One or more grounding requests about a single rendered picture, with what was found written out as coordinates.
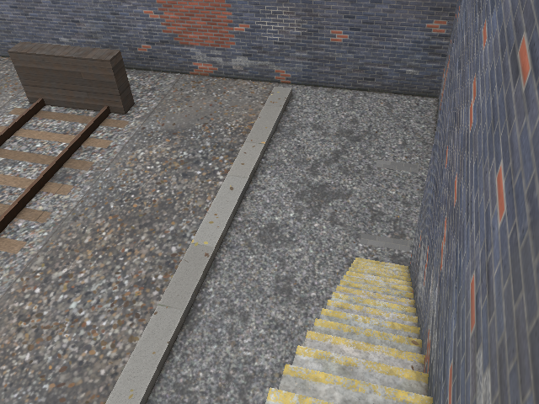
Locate stairs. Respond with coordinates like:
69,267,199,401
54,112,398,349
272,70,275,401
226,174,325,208
265,258,433,404

